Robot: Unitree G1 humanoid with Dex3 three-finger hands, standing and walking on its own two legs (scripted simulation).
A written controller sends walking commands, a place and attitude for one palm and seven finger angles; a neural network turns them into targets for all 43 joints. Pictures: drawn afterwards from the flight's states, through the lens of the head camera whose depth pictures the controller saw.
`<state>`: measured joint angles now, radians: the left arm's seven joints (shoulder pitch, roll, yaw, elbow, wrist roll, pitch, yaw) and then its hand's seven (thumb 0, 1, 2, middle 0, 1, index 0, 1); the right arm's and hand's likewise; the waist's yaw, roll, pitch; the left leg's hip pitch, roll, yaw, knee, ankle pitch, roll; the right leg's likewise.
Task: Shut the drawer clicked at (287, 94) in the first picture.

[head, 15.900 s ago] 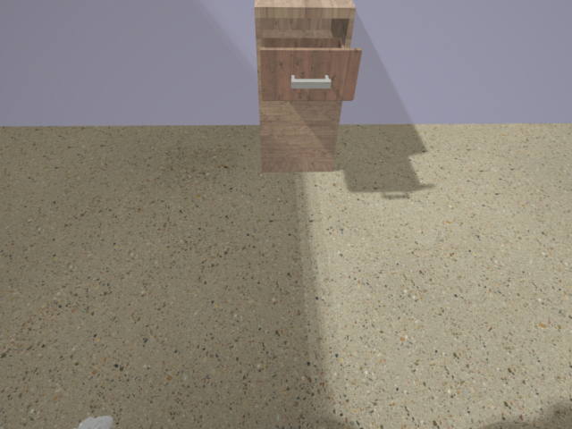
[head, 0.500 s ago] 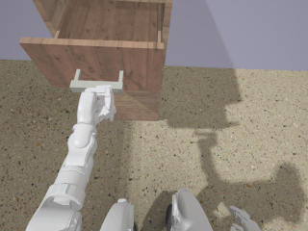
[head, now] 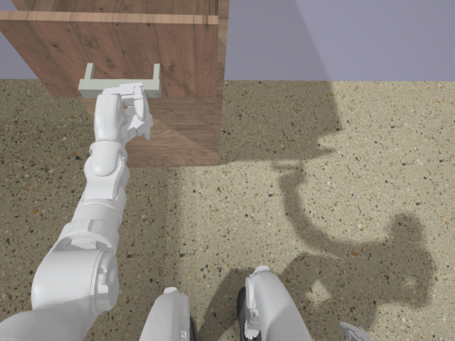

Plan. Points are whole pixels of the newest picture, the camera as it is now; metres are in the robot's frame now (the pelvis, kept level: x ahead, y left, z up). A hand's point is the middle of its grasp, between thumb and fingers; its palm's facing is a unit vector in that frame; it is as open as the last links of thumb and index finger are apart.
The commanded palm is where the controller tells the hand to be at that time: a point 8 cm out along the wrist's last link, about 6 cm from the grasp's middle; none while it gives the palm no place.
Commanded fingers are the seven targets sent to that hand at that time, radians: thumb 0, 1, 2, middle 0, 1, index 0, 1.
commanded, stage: push the drawer shut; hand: left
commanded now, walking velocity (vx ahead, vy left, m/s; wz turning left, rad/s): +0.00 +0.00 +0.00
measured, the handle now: (122, 79) +0.57 +0.14 +0.03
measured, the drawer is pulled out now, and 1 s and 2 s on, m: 0.10 0.00 0.00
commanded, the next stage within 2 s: pull the fist back off the drawer in 1.36 s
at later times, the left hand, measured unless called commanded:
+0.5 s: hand (149, 90) +0.55 +0.10 +0.03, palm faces -0.05 -1.00 -0.04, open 3.2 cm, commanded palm +0.53 +0.14 +0.04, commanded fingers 0.00 0.90 0.90 -1.40 -1.60 -1.40 -1.60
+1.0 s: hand (150, 67) +0.60 +0.10 +0.04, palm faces -0.05 -1.00 -0.04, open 3.3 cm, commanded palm +0.59 +0.13 +0.04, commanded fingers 0.00 0.90 0.90 -1.40 -1.60 -1.40 -1.60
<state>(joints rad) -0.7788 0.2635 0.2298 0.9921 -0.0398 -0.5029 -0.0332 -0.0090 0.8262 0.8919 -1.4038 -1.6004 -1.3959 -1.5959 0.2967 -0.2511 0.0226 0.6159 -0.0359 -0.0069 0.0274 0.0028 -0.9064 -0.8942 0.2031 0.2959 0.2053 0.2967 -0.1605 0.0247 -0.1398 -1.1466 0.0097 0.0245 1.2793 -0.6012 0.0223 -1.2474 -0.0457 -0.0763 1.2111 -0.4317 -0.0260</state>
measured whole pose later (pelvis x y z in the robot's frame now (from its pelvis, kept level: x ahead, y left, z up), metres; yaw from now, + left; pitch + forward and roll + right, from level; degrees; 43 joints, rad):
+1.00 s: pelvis +0.00 +0.01 -0.01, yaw -2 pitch +33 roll -4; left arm -1.19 0.50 0.38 1.28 0.07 -0.42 -0.04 0.05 0.81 0.88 -1.40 -1.60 -1.40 -1.60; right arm 0.38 -0.25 0.07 0.60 -0.08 0.08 0.07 0.00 -0.91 -0.89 0.20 0.30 0.21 0.30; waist -0.29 0.06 -0.12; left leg -1.30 0.04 0.00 1.34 -0.62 0.03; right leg -1.38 -0.02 -0.10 1.22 -0.42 -0.02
